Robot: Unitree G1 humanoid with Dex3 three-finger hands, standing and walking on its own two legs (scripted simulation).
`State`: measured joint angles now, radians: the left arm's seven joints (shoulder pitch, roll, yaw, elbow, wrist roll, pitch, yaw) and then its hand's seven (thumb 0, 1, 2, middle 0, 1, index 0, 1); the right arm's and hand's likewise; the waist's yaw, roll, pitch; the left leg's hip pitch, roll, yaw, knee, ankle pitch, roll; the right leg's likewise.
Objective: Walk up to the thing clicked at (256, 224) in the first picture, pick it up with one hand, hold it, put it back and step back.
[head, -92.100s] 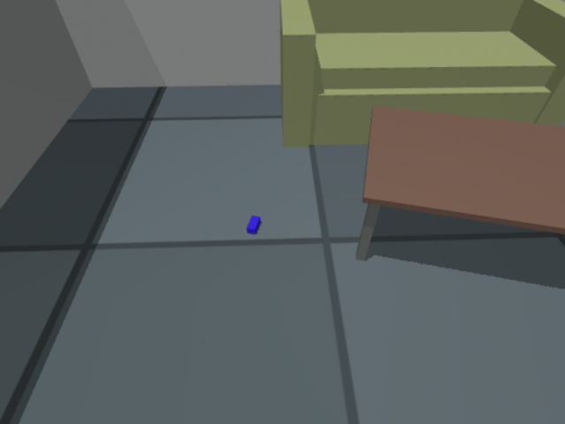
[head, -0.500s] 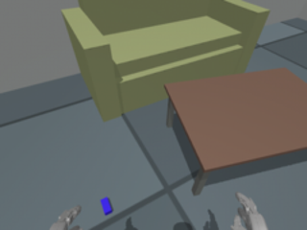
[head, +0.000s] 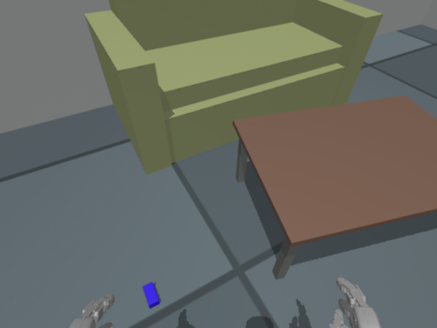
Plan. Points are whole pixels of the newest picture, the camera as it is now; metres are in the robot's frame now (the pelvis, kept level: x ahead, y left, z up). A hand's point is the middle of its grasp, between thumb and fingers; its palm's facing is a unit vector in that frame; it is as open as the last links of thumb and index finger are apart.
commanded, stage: home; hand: left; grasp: from above
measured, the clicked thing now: (151, 295) +0.46 +0.27 -0.70
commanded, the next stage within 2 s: stand in 0.32 s
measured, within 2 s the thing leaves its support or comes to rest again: neither
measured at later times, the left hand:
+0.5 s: hand out of the picture +0.16 +0.19 -0.07, palm faces +0.00 -0.96 -0.28, open 7.4 cm
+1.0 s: hand out of the picture +0.04 +0.24 -0.11, palm faces +0.02 -0.95 -0.31, open 7.4 cm
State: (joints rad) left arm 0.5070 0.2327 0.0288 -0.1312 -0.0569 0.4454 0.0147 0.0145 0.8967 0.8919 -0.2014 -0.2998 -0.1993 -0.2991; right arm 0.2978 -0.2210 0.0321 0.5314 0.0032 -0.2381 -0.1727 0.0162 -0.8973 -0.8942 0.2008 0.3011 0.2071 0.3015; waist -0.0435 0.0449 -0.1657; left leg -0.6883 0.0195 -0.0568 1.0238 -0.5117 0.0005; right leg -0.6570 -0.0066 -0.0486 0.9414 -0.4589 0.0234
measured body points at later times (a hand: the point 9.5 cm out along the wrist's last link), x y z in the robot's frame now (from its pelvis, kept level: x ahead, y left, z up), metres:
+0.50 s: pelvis -0.01 -0.01 +0.01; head +0.01 +0.00 +0.46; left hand +0.16 +0.24 -0.05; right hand +0.15 -0.26 -0.08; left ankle +0.00 +0.11 -0.68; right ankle +0.01 -0.14 -0.68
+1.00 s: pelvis -0.02 +0.02 +0.06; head -0.02 +0.02 +0.51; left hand +0.04 +0.29 -0.08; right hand +0.04 -0.26 -0.08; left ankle +0.00 +0.11 -0.68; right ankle +0.01 -0.14 -0.68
